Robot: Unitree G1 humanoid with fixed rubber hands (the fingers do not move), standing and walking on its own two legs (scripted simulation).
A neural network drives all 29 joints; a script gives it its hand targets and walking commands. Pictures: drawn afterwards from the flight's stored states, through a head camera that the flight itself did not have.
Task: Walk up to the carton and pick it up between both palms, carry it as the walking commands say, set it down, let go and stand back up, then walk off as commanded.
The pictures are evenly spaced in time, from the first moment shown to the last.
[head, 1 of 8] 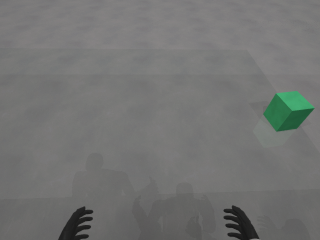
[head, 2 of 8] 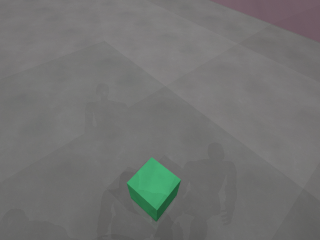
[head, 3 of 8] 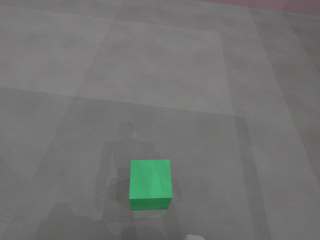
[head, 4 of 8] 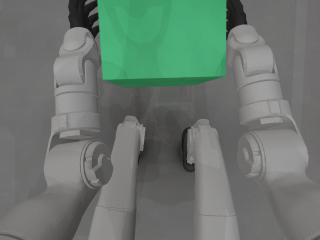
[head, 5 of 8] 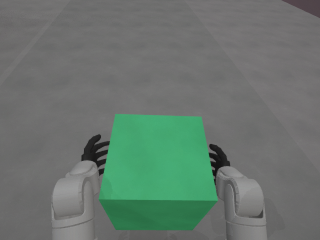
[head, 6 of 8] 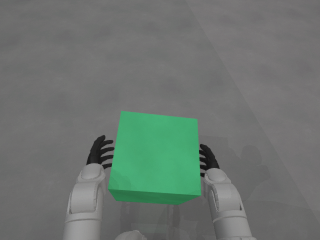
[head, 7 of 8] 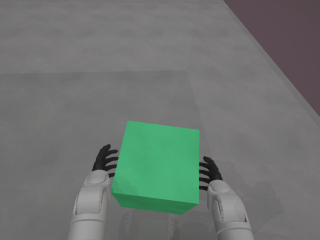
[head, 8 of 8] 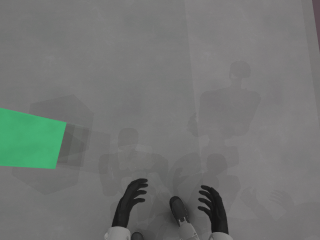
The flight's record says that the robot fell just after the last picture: yes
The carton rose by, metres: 0.68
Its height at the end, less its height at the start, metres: +0.03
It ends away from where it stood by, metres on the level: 17.02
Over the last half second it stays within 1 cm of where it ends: no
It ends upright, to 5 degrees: no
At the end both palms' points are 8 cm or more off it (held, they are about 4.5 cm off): yes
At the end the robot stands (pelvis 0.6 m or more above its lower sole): yes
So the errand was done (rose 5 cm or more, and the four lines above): no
